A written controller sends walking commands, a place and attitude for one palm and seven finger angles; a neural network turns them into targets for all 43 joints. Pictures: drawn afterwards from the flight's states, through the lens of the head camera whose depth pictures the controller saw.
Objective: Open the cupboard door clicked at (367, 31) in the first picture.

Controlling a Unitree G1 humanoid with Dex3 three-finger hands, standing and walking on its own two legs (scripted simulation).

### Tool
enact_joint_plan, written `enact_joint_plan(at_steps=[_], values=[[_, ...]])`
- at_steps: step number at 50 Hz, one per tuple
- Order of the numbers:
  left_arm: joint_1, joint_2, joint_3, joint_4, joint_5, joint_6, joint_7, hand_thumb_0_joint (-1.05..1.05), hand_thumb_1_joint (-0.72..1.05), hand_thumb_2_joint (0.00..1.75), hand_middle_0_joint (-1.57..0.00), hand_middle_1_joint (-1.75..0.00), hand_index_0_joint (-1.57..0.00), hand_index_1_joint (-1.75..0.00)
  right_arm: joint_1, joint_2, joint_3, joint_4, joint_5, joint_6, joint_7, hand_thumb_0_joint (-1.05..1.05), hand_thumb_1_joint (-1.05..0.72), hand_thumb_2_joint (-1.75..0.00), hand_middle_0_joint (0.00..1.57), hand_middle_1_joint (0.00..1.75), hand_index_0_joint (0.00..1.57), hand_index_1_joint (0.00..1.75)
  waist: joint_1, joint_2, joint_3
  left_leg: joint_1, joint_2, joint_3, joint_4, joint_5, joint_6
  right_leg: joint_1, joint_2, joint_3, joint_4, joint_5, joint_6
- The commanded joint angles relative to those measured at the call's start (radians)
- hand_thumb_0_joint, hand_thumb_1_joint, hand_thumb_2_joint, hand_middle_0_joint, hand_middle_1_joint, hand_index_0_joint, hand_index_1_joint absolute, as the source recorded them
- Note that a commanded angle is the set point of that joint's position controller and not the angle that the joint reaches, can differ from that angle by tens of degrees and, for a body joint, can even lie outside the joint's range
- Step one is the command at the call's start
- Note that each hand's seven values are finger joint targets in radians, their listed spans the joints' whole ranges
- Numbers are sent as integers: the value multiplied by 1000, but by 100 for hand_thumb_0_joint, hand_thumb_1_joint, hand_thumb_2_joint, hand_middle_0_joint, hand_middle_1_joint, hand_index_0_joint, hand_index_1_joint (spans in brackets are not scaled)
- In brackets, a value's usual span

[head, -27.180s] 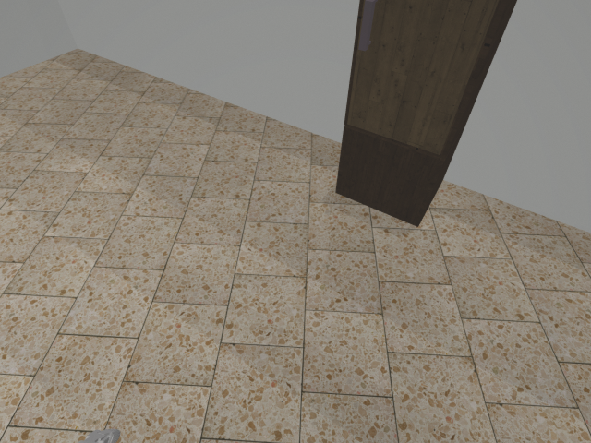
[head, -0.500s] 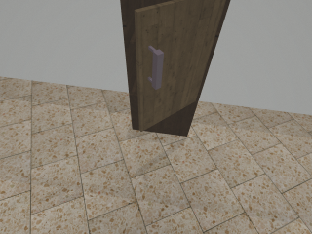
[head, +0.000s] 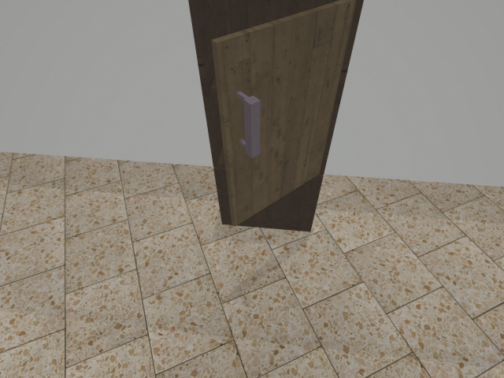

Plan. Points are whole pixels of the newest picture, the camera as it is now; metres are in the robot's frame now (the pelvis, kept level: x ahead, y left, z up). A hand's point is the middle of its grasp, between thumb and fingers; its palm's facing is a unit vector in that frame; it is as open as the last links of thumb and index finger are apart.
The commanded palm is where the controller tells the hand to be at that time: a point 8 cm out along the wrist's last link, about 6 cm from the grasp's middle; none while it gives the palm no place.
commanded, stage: let the arm hang, fingers relaxed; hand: left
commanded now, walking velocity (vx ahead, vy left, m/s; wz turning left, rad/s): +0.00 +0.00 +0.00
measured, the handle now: (247, 124) +0.63 +0.05 +0.05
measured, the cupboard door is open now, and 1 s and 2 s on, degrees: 44 44 44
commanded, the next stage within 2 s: look to check the result in 0.22 s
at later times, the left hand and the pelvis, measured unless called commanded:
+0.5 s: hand out of the picture +0.06 +0.22 -0.16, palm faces -0.03 -0.95 -0.31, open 7.4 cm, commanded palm none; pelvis +0.01 -0.01 +0.00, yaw -1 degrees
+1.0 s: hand out of the picture +0.08 +0.21 -0.16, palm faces -0.03 -0.96 -0.29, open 7.4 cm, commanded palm none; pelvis +0.02 -0.01 +0.00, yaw -1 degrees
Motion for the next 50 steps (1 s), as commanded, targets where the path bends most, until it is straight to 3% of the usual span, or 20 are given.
enact_joint_plan(at_steps=[1,4,7,12,26,48,50], values=[[20,181,38,-34,-2,-20,8,0,90,90,-20,-30,-20,-30,3,-165,-29,-37,2,-15,-12,0,-90,-90,20,30,20,30,-1,-14,3,59,109,-99,-68,47,23,-84,-105,84,-103,80,-38],[3,183,38,-38,-3,-20,7,0,90,90,-20,-30,-20,-30,-14,-170,-28,-38,-1,-18,-12,0,-90,-90,20,30,20,30,-2,-4,9,59,109,-102,-75,51,19,-81,-106,91,-107,90,-38],[-14,198,41,-42,-2,-25,6,0,90,90,-20,-30,-20,-30,-22,-183,-32,-42,0,-19,-10,0,-90,-90,20,30,20,30,-5,-37,-8,74,111,-95,-69,77,18,-70,-113,93,-116,124,-36],[-31,213,42,-46,-3,-27,5,0,90,90,-20,-30,-20,-30,-36,-199,-31,-45,0,-21,-10,0,-90,-90,20,30,20,30,-5,-7,-23,86,114,-94,-73,94,16,-53,-113,98,-120,143,-38],[-31,235,39,-34,-7,-29,5,0,90,90,-20,-30,-20,-30,-49,-229,-27,-44,6,-20,-13,0,-90,-90,20,30,20,30,-5,-28,-55,129,122,-87,-66,140,16,-30,-116,98,-136,206,-37],[-21,218,34,-35,-7,-28,10,0,90,90,-20,-30,-20,-30,-46,-213,-25,-42,3,-21,-16,0,-90,-90,20,30,20,30,-7,-14,-52,137,123,-82,-64,179,12,-12,-118,97,-134,262,-33],[-7,174,31,-37,-8,-15,12,0,90,90,-20,-30,-20,-30,-21,-167,-20,-39,1,-14,-20,0,-90,-90,20,30,20,30,-10,-20,-50,147,133,-57,-34,206,6,-34,-116,103,-105,313,-30]])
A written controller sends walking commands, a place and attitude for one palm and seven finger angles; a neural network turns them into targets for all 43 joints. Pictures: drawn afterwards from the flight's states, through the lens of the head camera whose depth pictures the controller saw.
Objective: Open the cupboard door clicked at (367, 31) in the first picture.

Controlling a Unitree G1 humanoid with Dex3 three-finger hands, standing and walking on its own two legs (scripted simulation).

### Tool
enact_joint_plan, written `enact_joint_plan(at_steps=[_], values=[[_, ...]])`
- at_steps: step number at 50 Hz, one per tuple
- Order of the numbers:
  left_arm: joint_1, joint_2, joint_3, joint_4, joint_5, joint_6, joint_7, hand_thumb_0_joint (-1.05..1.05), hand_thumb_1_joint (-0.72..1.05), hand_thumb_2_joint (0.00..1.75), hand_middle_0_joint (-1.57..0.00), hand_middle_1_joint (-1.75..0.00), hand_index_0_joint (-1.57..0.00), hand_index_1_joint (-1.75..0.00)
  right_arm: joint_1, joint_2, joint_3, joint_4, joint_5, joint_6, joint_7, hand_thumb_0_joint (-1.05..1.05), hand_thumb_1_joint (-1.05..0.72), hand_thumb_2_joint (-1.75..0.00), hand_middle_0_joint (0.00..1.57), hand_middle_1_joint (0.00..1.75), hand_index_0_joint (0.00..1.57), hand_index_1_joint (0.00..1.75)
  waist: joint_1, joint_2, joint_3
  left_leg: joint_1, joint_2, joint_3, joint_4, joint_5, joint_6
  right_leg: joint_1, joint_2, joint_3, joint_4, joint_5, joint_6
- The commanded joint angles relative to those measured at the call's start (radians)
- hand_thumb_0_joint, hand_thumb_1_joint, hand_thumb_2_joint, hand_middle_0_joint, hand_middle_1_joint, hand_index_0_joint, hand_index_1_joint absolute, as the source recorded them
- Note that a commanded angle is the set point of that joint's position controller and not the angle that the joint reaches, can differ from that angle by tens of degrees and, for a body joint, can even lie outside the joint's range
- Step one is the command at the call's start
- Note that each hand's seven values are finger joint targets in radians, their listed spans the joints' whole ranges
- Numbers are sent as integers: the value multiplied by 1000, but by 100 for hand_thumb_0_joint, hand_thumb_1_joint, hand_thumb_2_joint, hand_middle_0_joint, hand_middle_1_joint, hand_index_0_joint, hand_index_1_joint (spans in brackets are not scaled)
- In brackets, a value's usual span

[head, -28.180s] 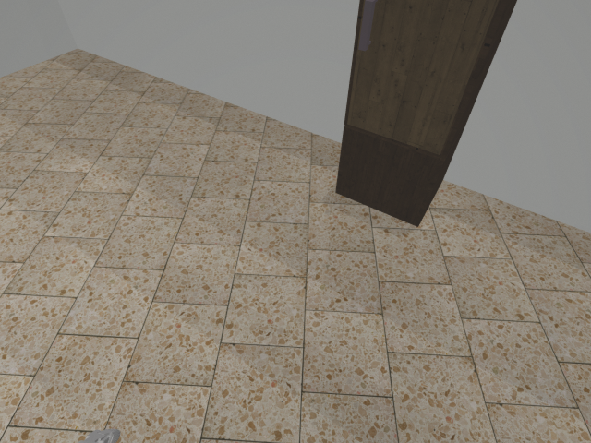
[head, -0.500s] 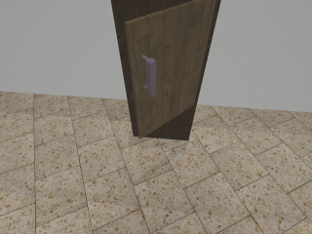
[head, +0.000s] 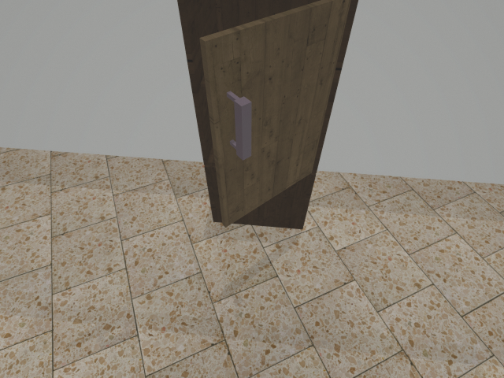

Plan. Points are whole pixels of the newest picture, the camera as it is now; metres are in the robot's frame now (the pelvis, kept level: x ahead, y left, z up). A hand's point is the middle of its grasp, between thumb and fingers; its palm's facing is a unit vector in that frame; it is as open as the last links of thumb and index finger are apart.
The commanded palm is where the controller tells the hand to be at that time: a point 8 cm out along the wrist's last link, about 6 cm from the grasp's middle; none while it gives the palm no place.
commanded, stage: walk to a spot facing it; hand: left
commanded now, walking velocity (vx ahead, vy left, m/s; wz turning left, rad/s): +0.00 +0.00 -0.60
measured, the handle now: (237, 125) +0.61 +0.07 +0.05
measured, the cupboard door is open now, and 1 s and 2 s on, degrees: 44 44 44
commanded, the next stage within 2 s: none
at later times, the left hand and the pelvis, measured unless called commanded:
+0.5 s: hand out of the picture +0.05 +0.17 -0.17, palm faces -0.17 -0.94 -0.30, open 7.4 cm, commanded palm none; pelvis -0.02 -0.03 -0.01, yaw -14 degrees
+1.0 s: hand (187, 353) +0.19 +0.14 -0.17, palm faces -0.47 -0.84 -0.26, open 7.4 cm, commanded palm none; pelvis -0.01 -0.01 -0.01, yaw -32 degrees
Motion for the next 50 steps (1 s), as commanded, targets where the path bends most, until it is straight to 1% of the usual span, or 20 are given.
enact_joint_plan(at_steps=[1,9,13,15,16,17,18,20,24,32,35,37,38,39,40,41,43,45,47,50], values=[[44,111,35,-43,-4,3,15,0,90,90,-20,-30,-20,-30,52,-91,-23,-34,0,-2,-22,0,-90,-90,20,30,20,30,-11,7,-63,103,116,-48,34,211,18,-102,-131,97,-1,305,-14],[57,110,77,-150,6,51,-6,0,90,90,-20,-30,-20,-30,89,-145,-79,-128,-6,22,-41,0,-90,-90,20,30,20,30,-13,84,-46,60,229,-65,70,98,78,-271,-46,110,261,180,-16],[58,67,88,-198,5,72,-23,0,90,90,-20,-30,-20,-30,66,-162,-92,-171,-16,14,-38,0,-90,-90,20,30,20,30,6,209,-29,-59,387,-144,-34,31,180,-304,-37,40,569,-299,-5],[138,57,96,-189,8,64,-31,0,90,90,-20,-30,-20,-30,5,-154,-92,-194,-16,12,-38,0,-90,-90,20,30,20,30,63,134,-56,-120,334,-37,93,85,123,-179,-52,25,407,-182,-5],[213,84,106,-172,13,56,-29,0,90,90,-20,-30,-20,-30,-32,-142,-93,-215,-7,19,-37,0,-90,-90,20,30,20,30,101,-8,-60,-196,246,26,249,-8,66,-93,-63,72,215,22,-12],[224,191,126,-175,29,42,-13,0,90,90,-20,-30,-20,-30,-28,-66,-89,-244,7,26,-33,0,-90,-90,20,30,20,30,88,-342,-45,-359,55,143,509,-327,-27,-65,-292,445,-6,177,-80],[215,223,128,-185,15,44,-6,0,90,90,-20,-30,-20,-30,-48,-75,-89,-257,8,35,-24,0,-90,-90,20,30,20,30,103,-288,-5,-382,11,34,719,-475,-29,-145,-369,541,-49,225,-172],[136,158,122,-205,13,39,12,0,90,90,-20,-30,-20,-30,-51,-57,-89,-249,6,33,-28,0,-90,-90,20,30,20,30,39,-182,18,-462,39,-74,846,-357,-30,-102,-278,471,51,432,-195],[160,129,121,-214,9,26,23,0,90,90,-20,-30,-20,-30,-50,-19,-76,-254,11,32,-30,0,-90,-90,20,30,20,30,39,-102,-97,-405,32,-54,744,-307,-53,13,-229,396,113,639,-190],[176,144,136,-233,18,37,16,0,90,90,-20,-30,-20,-30,-95,-19,-78,-308,22,21,-36,0,-90,-90,20,30,20,30,53,-148,-96,-339,-2,-65,546,-309,-46,3,-198,490,113,595,-189],[132,150,139,-251,17,41,11,0,90,90,-20,-30,-20,-30,-57,-18,-77,-310,26,13,-38,0,-90,-90,20,30,20,30,25,-140,-102,-239,-23,-66,384,-260,-37,-55,-163,506,136,580,-158],[80,132,132,-268,9,44,11,0,90,90,-20,-30,-20,-30,40,-38,-80,-282,26,4,-45,0,-90,-90,20,30,20,30,-26,-107,-124,-2,2,-76,129,-99,-29,-207,-108,465,202,465,-87],[81,85,123,-289,-2,46,4,0,90,90,-20,-30,-20,-30,80,-107,-90,-278,14,-7,-50,0,-90,-90,20,30,20,30,-37,78,-142,163,166,-240,8,-57,28,-398,-1,365,294,190,-26],[91,49,110,-316,-9,44,-14,0,90,90,-20,-30,-20,-30,94,-201,-105,-292,-3,-9,-52,0,-90,-90,20,30,20,30,-25,327,-129,196,431,-475,-60,70,154,-545,87,161,528,-345,40],[61,84,117,-341,6,38,-23,0,90,90,-20,-30,-20,-30,91,-213,-103,-313,-11,-3,-56,0,-90,-90,20,30,20,30,-29,219,-71,35,507,-506,-52,66,238,-535,32,94,721,-397,64],[36,83,116,-348,17,38,-30,0,90,90,-20,-30,-20,-30,81,-204,-99,-323,-21,-10,-51,0,-90,-90,20,30,20,30,-21,149,-56,9,485,-502,-23,165,262,-571,9,89,815,-377,71],[24,68,117,-333,11,46,-40,0,90,90,-20,-30,-20,-30,49,-150,-86,-326,-22,-8,-45,0,-90,-90,20,30,20,30,5,233,-51,-28,335,-244,41,336,183,-535,-20,57,860,-298,78],[33,53,106,-339,7,54,-52,0,90,90,-20,-30,-20,-30,20,-144,-86,-336,-25,-5,-45,0,-90,-90,20,30,20,30,18,265,-92,-15,269,-87,99,382,130,-439,-27,-5,689,-280,73],[20,51,98,-339,9,51,-60,0,90,90,-20,-30,-20,-30,58,-172,-95,-327,-23,0,-41,0,-90,-90,20,30,20,30,-3,239,-110,-19,261,-46,143,375,101,-345,8,-77,535,-234,63],[93,80,107,-315,5,44,-61,0,90,90,-20,-30,-20,-30,46,-188,-100,-332,-11,12,-30,0,-90,-90,20,30,20,30,39,168,-86,-152,238,-3,258,170,41,-129,18,-98,274,-17,35]])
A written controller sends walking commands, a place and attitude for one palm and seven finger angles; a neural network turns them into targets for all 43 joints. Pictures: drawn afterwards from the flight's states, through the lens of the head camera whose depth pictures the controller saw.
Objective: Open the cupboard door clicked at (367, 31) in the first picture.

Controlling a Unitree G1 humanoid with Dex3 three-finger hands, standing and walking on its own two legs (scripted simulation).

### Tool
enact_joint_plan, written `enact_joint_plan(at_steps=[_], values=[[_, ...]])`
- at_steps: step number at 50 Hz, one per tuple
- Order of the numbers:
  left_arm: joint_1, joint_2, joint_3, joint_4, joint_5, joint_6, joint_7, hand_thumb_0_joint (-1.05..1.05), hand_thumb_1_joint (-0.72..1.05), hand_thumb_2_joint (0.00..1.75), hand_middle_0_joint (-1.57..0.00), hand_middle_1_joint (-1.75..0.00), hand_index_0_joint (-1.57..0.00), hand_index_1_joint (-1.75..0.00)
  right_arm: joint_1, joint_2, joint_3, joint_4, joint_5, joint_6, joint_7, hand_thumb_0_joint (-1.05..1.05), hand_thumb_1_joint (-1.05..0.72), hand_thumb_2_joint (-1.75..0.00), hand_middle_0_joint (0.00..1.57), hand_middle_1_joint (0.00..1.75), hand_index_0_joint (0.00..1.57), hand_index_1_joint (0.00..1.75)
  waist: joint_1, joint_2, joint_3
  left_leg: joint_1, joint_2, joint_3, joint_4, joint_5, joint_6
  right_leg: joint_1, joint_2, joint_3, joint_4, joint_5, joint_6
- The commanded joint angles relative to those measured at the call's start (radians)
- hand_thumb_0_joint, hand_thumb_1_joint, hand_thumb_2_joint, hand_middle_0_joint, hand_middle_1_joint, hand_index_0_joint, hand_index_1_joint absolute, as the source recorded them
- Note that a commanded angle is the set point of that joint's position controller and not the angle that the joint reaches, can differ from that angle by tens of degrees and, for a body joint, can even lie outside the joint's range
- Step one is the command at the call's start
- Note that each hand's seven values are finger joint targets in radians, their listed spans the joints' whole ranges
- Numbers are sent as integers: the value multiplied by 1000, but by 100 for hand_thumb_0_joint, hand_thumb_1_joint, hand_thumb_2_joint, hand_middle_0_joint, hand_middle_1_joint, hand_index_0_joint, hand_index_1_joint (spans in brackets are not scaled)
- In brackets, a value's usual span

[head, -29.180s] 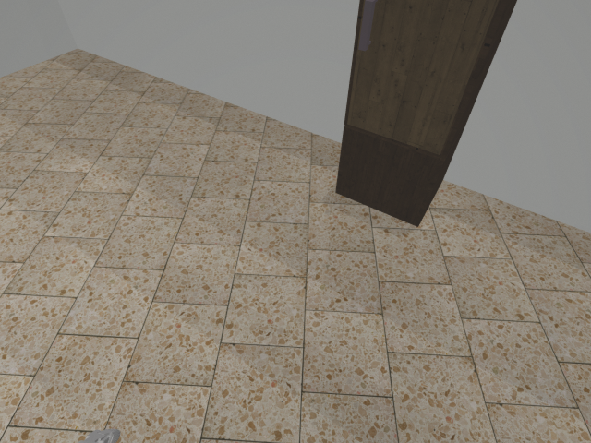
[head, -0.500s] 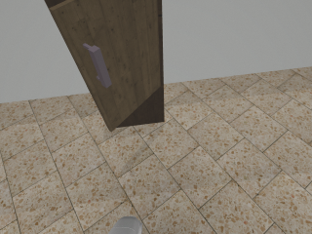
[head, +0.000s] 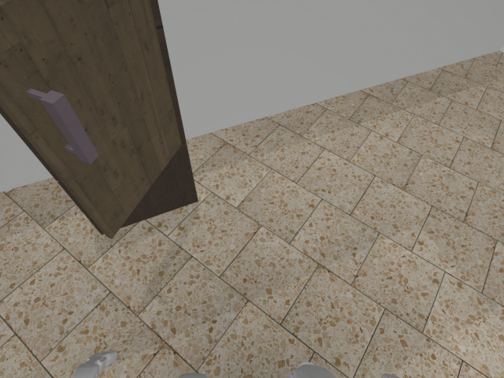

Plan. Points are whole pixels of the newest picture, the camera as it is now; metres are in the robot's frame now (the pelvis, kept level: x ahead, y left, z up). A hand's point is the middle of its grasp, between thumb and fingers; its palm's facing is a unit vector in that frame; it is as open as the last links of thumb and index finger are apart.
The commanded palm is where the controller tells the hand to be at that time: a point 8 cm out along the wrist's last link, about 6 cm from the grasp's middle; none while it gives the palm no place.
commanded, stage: walk to a spot facing it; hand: left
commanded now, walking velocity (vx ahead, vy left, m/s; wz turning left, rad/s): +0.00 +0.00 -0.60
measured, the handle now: (63, 127) +0.48 +0.40 +0.06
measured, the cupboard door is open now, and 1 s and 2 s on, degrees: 44 44 44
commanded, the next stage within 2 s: turn to face it in 1.96 s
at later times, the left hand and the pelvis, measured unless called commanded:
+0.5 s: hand (192, 337) +0.19 +0.13 -0.16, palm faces -0.33 -0.92 -0.22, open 7.4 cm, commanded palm none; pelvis +0.01 -0.03 -0.01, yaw -19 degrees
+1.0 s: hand (231, 300) +0.27 +0.07 -0.16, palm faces -0.57 -0.80 -0.17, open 7.4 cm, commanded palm none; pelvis +0.09 -0.06 +0.01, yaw -38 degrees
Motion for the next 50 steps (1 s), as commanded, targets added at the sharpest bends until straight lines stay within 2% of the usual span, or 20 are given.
enact_joint_plan(at_steps=[1,2,3,10,11,12,13,14,18,23,24,25,26,29,38,39,41,42,46,50], values=[[147,125,25,-24,-1,-34,-1,0,90,90,-20,-30,-20,-30,-2,-202,-68,-86,19,-7,-3,0,-90,-90,20,30,20,30,23,19,-158,-159,55,73,158,159,47,371,-82,87,-384,368,-67],[169,253,46,-20,9,-40,17,0,90,90,-20,-30,-20,-30,-14,-113,-47,-124,31,-9,2,0,-90,-90,20,30,20,30,34,-334,-171,-346,-87,146,402,-298,-9,425,-357,501,-488,600,-197],[204,285,47,-19,-1,-34,27,0,90,90,-20,-30,-20,-30,-35,-145,-42,-132,35,-2,-2,0,-90,-90,20,30,20,30,80,-300,-182,-321,-61,10,531,-370,14,343,-412,534,-505,494,-285],[-34,172,23,-50,0,-19,43,0,90,90,-20,-30,-20,-30,143,-101,-33,-23,38,-15,-5,0,-90,-90,20,30,20,30,-91,-136,-187,19,-99,50,29,-16,13,109,-186,351,-336,511,-171],[-44,134,13,-56,-9,-11,39,0,90,90,-20,-30,-20,-30,185,-143,-39,-13,33,-23,-8,0,-90,-90,20,30,20,30,-106,-34,-186,125,-35,-41,-158,7,40,2,-106,287,-258,345,-107],[-23,61,-3,-85,-20,-1,27,0,90,90,-20,-30,-20,-30,194,-257,-58,-17,11,-34,-13,0,-90,-90,20,30,20,30,-94,278,-152,169,226,-349,-328,-15,136,-170,46,133,-30,17,-29],[-49,77,-1,-102,-14,-3,19,0,90,90,-20,-30,-20,-30,187,-305,-65,-35,3,-35,-24,0,-90,-90,20,30,20,30,-94,265,-130,78,368,-459,-368,20,237,-167,29,85,183,-154,-4],[-52,90,7,-94,-2,-8,10,0,90,90,-20,-30,-20,-30,164,-290,-60,-43,-1,-43,-15,0,-90,-90,20,30,20,30,-81,147,-128,20,354,-420,-350,24,268,-142,-3,98,293,-126,-10],[-60,26,-7,-71,-4,-7,-10,0,90,90,-20,-30,-20,-30,106,-219,-45,-37,-3,-38,-16,0,-90,-90,20,30,20,30,-51,219,-110,77,180,-32,-200,462,177,-68,-25,-17,128,-58,6],[29,49,-5,-42,-10,-31,-1,0,90,90,-20,-30,-20,-30,149,-238,-64,-19,16,-25,-4,0,-90,-90,20,30,20,30,-36,167,-185,84,156,86,2,487,88,245,10,-68,-363,240,-42],[90,133,12,-22,-1,-38,11,0,90,90,-20,-30,-20,-30,131,-195,-61,-41,28,-21,0,0,-90,-90,20,30,20,30,-12,-30,-205,-100,89,153,155,271,30,423,-141,135,-435,502,-97],[158,232,35,0,2,-41,26,0,90,90,-20,-30,-20,-30,56,-114,-39,-97,33,-17,5,0,-90,-90,20,30,20,30,37,-311,-184,-329,-50,181,357,-319,-14,486,-381,432,-493,710,-214],[191,248,37,1,-8,-35,33,0,90,90,-20,-30,-20,-30,27,-129,-36,-112,32,-7,1,0,-90,-90,20,30,20,30,72,-216,-178,-352,-42,56,474,-355,4,435,-406,464,-495,574,-280],[82,146,27,-13,-4,-43,48,0,90,90,-20,-30,-20,-30,-16,-123,-44,-87,26,-11,8,0,-90,-90,20,30,20,30,5,-204,-129,-378,-27,5,525,-188,-6,376,-267,373,-481,443,-255],[38,141,32,-8,2,-69,24,0,90,90,-20,-30,-20,-30,54,-89,-52,-66,25,-46,32,0,-90,-90,20,30,20,30,-69,-144,-89,40,-116,54,4,-25,19,65,-157,406,-512,-74,-205],[13,112,25,-16,-2,-68,19,0,90,90,-20,-30,-20,-30,136,-119,-55,-32,25,-55,19,0,-90,-90,20,30,20,30,-108,-81,-103,231,-97,54,-119,-11,26,-66,-103,353,-426,-87,-162],[-36,12,0,-82,-12,-73,1,0,90,90,-20,-30,-20,-30,349,-290,-87,7,-2,-72,-7,0,-90,-90,20,30,20,30,-191,332,-163,427,376,-524,-391,-380,199,-369,60,54,138,-174,-46],[-100,39,14,-113,-4,-81,-15,0,90,90,-20,-30,-20,-30,334,-303,-85,-1,-2,-76,-12,0,-90,-90,20,30,20,30,-181,166,-102,328,429,-565,-429,-388,271,-404,-33,92,259,-126,-45],[-45,-14,9,-39,10,-64,-41,0,90,90,-20,-30,-20,-30,180,-155,-38,-9,4,-95,-3,0,-90,-90,20,30,20,30,-65,187,-28,183,214,-122,-385,11,162,-340,-104,42,337,148,-20],[-101,-41,-16,-42,4,-55,-48,0,90,90,-20,-30,-20,-30,254,-153,-36,41,4,-100,3,0,-90,-90,20,30,20,30,-85,155,-88,218,174,82,-337,259,150,-224,-90,-42,93,194,-22]])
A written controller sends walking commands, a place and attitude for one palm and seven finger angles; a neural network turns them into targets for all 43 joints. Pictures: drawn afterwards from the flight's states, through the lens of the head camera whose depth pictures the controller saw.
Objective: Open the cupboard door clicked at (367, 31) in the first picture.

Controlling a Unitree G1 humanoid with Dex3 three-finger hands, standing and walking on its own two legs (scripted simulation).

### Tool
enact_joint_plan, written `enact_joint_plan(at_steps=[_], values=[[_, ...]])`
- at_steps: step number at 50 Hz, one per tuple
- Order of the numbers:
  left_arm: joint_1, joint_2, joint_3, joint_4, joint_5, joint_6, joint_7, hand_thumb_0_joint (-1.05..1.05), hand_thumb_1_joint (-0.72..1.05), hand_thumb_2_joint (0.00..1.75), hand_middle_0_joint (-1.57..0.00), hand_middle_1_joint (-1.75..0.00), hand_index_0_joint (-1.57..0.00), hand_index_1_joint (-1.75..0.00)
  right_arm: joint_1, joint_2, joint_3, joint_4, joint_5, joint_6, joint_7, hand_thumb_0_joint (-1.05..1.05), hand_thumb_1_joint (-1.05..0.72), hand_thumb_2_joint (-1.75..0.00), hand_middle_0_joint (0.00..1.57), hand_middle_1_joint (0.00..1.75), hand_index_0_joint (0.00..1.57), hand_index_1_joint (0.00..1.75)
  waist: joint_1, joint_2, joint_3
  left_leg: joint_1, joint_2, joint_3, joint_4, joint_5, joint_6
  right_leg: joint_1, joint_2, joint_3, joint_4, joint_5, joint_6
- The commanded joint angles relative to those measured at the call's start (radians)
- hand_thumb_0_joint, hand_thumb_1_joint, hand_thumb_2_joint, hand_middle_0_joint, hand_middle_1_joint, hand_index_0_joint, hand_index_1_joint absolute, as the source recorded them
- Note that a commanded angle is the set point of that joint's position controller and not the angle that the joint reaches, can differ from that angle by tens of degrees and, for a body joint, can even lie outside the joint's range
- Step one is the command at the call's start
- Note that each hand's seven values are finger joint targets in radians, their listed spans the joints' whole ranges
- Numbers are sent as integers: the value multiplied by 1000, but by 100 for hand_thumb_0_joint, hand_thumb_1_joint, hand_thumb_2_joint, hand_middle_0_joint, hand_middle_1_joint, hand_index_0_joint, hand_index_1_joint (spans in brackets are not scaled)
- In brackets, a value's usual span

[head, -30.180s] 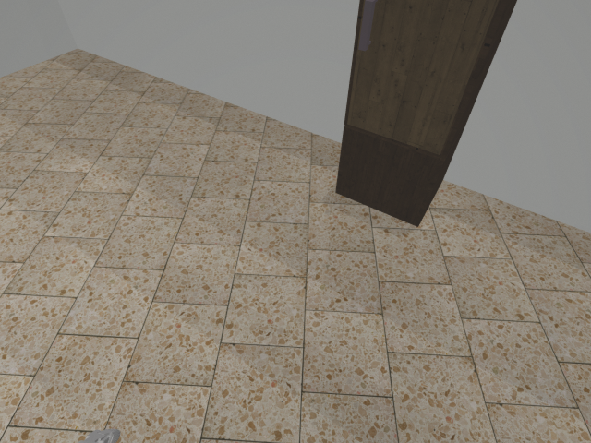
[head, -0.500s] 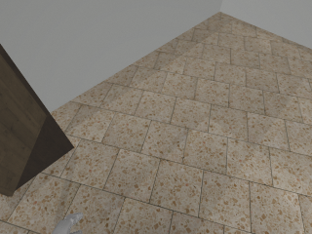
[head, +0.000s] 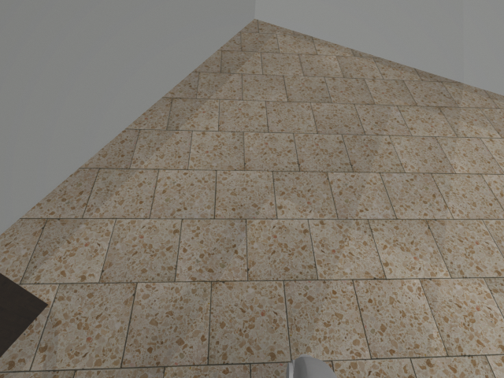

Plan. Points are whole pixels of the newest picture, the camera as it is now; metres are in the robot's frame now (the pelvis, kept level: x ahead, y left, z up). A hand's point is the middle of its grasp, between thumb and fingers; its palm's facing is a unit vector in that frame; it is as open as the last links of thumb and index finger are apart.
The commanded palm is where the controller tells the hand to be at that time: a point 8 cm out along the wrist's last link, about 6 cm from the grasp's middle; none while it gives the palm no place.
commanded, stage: walk to a spot facing it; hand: left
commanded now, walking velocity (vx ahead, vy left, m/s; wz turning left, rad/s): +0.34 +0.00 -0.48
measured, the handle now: out of the picture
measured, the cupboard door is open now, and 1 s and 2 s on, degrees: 44 44 44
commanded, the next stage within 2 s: turn to face it in 0.96 s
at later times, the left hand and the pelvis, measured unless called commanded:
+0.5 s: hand (203, 289) +0.30 +0.12 -0.18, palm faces -0.18 -0.97 -0.18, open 7.3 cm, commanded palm none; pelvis +0.21 -0.06 -0.01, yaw -12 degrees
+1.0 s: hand (261, 206) +0.52 +0.01 -0.18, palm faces -0.25 -0.95 -0.19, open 7.3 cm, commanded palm none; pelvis +0.44 -0.16 +0.00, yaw -17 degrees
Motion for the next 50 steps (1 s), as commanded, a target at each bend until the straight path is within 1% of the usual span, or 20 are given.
enact_joint_plan(at_steps=[1,5,7,8,9,10,15,23,24,25,26,28,31,35,38,39,40,41,45,50], values=[[-175,-2,-18,-128,-10,-41,-15,0,90,90,-20,-30,-20,-30,133,-186,-53,14,1,-11,-10,0,-90,-90,20,30,20,30,-76,197,-22,113,214,-39,-192,233,105,-49,-17,-65,-217,39,-1],[-197,17,-14,-120,-9,-40,-13,0,90,90,-20,-30,-20,-30,137,-195,-51,37,-5,0,-5,0,-90,-90,20,30,20,30,-62,218,4,63,242,13,-149,265,96,123,17,-107,-373,30,-28],[-29,59,-2,-65,-6,-51,-4,0,90,90,-20,-30,-20,-30,105,-206,-50,39,2,6,-3,0,-90,-90,20,30,20,30,32,149,-73,-8,200,70,104,447,64,416,84,-148,-480,37,-69],[166,134,20,-4,-3,-66,8,0,90,90,-20,-30,-20,-30,65,-188,-44,23,18,3,6,0,-90,-90,20,30,20,30,126,18,-169,-207,143,121,376,417,24,738,3,-20,-543,-21,-123],[342,276,62,33,-6,-75,31,0,90,90,-20,-30,-20,-30,22,-110,-27,-37,42,-2,11,0,-90,-90,20,30,20,30,187,-287,-282,-528,-31,119,762,-273,-30,950,-334,522,-702,-34,-254],[308,301,58,37,-34,-66,42,0,90,90,-20,-30,-20,-30,-63,-130,-38,-62,36,0,6,0,-90,-90,20,30,20,30,171,-183,-195,-636,1,-81,904,-349,-14,830,-398,630,-817,-41,-296],[-12,115,8,-47,-12,-88,66,0,90,90,-20,-30,-20,-30,13,-87,-43,23,12,34,14,0,-90,-90,20,30,20,30,-40,-104,-61,-355,76,-106,616,-106,-31,317,-213,233,-845,63,-218],[13,102,14,6,-22,-94,50,0,90,90,-20,-30,-20,-30,34,-86,-53,33,10,6,28,0,-90,-90,20,30,20,30,-79,0,-28,-18,-28,-18,89,99,-19,234,-95,156,-749,-86,-151],[13,69,7,-1,-23,-93,48,0,90,90,-20,-30,-20,-30,117,-134,-65,60,8,-4,18,0,-90,-90,20,30,20,30,-115,103,-62,121,27,-106,23,12,12,156,-46,125,-583,-54,-123],[33,7,-7,-18,-28,-94,42,0,90,90,-20,-30,-20,-30,237,-236,-88,88,-11,-11,8,0,-90,-90,20,30,20,30,-157,323,-120,279,248,-421,-93,-129,108,-22,67,3,-265,-121,-68],[-16,2,-19,-54,-25,-105,40,0,90,90,-20,-30,-20,-30,312,-269,-90,90,-12,-4,-3,0,-90,-90,20,30,20,30,-180,327,-132,318,404,-642,-201,-184,209,-138,89,2,-12,-253,-51],[-95,14,-8,-55,-9,-105,39,0,90,90,-20,-30,-20,-30,220,-205,-77,73,-10,-4,-1,0,-90,-90,20,30,20,30,-137,224,-13,115,370,-577,-241,-202,207,-205,-5,66,187,-138,-48],[-57,-12,-13,-28,-8,-87,20,0,90,90,-20,-30,-20,-30,105,-134,-55,70,-2,-25,-7,0,-90,-90,20,30,20,30,-59,215,-5,74,271,-261,-232,81,141,-124,-62,48,12,-31,-21],[-42,-32,-23,-9,-11,-78,11,0,90,90,-20,-30,-20,-30,80,-165,-66,86,-2,-9,6,0,-90,-90,20,30,20,30,-50,177,-41,-27,210,-67,-184,72,116,184,-4,-90,-382,-3,-18],[110,21,-2,49,-7,-81,18,0,90,90,-20,-30,-20,-30,33,-162,-62,89,6,10,13,0,-90,-90,20,30,20,30,33,79,-55,-154,134,2,-10,-71,60,461,45,-112,-519,64,-41],[225,95,17,80,-2,-88,27,0,90,90,-20,-30,-20,-30,4,-130,-53,75,16,11,19,0,-90,-90,20,30,20,30,97,-52,-78,-304,51,87,221,-107,23,618,-74,76,-615,-122,-97],[344,216,47,112,-7,-92,41,0,90,90,-20,-30,-20,-30,-43,-67,-38,31,28,11,28,0,-90,-90,20,30,20,30,151,-341,-96,-530,-58,104,526,-323,-7,734,-317,498,-827,-306,-214],[342,204,40,106,-21,-87,56,0,90,90,-20,-30,-20,-30,-113,-95,-44,3,25,10,27,0,-90,-90,20,30,20,30,151,-225,-55,-581,-16,-37,700,-342,9,680,-380,623,-924,-336,-276],[159,52,-3,75,-13,-109,77,0,90,90,-20,-30,-20,-30,-101,-63,-44,54,15,13,24,0,-90,-90,20,30,20,30,12,-120,-40,-458,72,-118,604,-142,-9,471,-276,256,-841,174,-215],[141,80,-1,105,-18,-123,68,0,90,90,-20,-30,-20,-30,-80,-8,-34,68,19,16,42,0,-90,-90,20,30,20,30,-19,-40,-36,-272,-9,-8,220,32,-8,456,-195,83,-810,296,-169]])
